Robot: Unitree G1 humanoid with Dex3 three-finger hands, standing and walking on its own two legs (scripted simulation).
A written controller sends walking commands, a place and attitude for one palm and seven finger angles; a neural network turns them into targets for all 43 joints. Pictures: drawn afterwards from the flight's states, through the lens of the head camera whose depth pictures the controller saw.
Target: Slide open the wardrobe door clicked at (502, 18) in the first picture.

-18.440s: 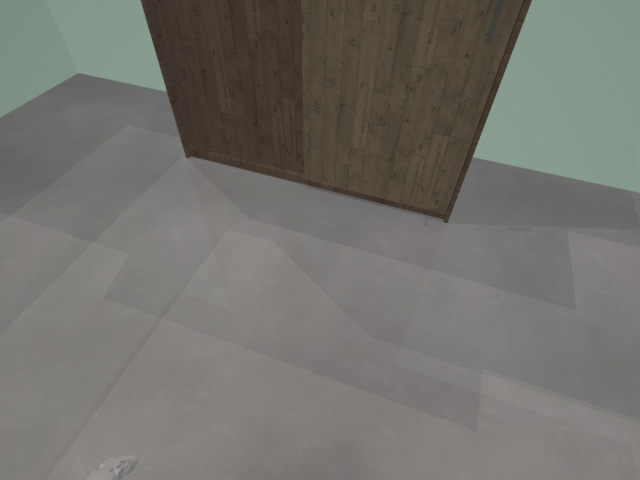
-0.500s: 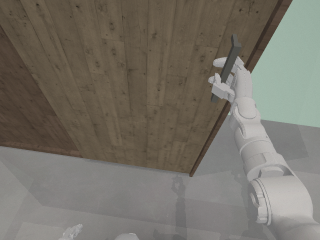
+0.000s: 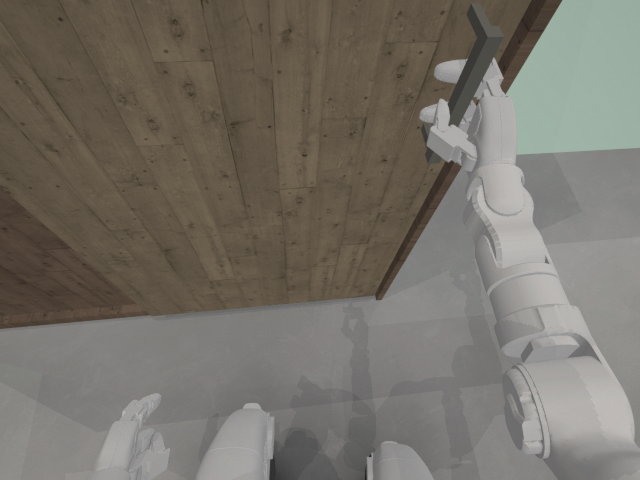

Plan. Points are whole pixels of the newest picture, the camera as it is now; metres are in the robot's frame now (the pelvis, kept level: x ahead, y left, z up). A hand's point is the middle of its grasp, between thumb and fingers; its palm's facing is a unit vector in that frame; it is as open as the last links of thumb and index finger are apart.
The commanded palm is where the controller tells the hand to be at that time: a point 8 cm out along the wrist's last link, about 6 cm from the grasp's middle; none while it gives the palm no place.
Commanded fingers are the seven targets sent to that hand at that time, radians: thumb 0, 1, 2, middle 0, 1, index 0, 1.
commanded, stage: step sideways, sliding the door along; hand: right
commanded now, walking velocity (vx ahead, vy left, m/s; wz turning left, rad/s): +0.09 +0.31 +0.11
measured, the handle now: (452, 94) +0.52 -0.16 +0.13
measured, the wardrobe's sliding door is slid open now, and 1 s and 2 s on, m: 0.01 0.24 0.50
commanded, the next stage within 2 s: none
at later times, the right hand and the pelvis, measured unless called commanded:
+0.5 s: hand (366, 131) +0.47 -0.06 +0.12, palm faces +0.30 +0.95 -0.06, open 6.1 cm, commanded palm +0.43 +0.00 +0.13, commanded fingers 0.00 -0.90 -0.90 0.45 1.40 0.45 1.40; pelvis +0.08 +0.13 +0.01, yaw -6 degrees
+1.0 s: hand (228, 142) +0.44 +0.09 +0.13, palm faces +0.05 +1.00 +0.03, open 6.1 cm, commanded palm +0.42 +0.11 +0.12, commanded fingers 0.00 -0.90 -0.90 0.45 1.40 0.45 1.40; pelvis +0.14 +0.18 +0.01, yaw -6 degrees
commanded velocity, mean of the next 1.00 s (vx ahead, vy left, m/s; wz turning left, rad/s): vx -0.19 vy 0.05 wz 0.23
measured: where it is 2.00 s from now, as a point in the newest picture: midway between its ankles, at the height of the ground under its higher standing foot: outside the picture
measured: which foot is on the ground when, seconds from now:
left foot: up 0.00-0.12, down 0.14-0.36, up 0.38-0.62, down 0.64-0.92, up 0.94-1.00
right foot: down 0.00-0.16, up 0.18-0.32, down 0.34-0.70, up 0.72-0.90, down 0.92-1.00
